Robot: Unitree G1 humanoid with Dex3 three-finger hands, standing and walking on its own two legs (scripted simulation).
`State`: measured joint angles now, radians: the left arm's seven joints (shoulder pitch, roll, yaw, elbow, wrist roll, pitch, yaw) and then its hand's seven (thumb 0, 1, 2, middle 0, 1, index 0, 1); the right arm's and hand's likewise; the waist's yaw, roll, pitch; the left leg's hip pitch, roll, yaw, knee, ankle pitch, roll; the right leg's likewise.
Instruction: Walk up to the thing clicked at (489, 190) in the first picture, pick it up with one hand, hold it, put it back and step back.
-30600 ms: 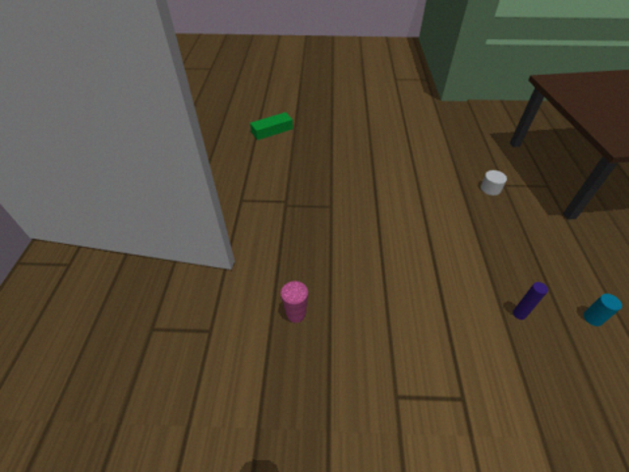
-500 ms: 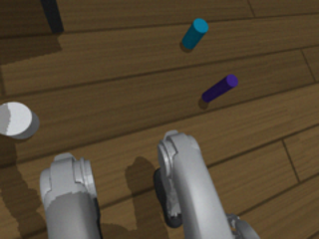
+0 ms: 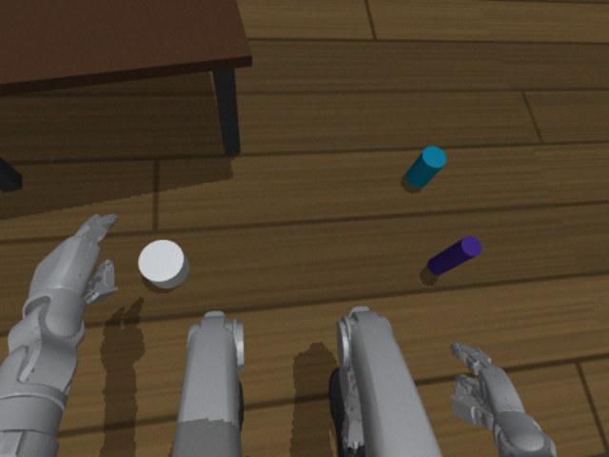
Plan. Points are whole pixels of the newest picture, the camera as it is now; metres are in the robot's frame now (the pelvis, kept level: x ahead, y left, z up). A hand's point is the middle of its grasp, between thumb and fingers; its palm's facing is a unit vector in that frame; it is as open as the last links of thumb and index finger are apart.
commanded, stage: home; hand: left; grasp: from above
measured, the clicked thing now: (165, 264) +0.46 +0.28 -0.45
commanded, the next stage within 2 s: none
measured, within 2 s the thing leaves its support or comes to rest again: neither
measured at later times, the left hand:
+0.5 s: hand (76, 344) +0.25 +0.20 +0.10, palm faces +0.09 -0.96 -0.26, open 7.4 cm
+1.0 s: hand (37, 396) +0.22 +0.18 +0.17, palm faces +0.15 -0.97 -0.19, open 7.4 cm
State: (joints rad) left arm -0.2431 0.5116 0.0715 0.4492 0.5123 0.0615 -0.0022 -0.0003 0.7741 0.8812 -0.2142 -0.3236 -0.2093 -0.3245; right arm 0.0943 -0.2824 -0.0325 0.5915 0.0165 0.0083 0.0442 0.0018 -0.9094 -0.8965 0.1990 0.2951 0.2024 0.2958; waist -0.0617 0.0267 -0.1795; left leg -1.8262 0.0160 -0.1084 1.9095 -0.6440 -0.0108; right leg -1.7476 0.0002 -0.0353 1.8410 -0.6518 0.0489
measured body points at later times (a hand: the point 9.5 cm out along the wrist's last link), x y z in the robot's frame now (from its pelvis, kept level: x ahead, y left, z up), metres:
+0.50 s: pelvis +0.05 -0.01 +0.18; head +0.13 +0.02 +0.62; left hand +0.24 +0.25 +0.12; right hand +0.23 -0.23 +0.09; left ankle +0.08 +0.12 -0.46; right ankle +0.08 -0.15 -0.46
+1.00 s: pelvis +0.08 -0.01 +0.22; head +0.09 -0.01 +0.67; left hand +0.21 +0.23 +0.19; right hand +0.27 -0.23 +0.17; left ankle +0.08 +0.12 -0.46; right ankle +0.08 -0.15 -0.46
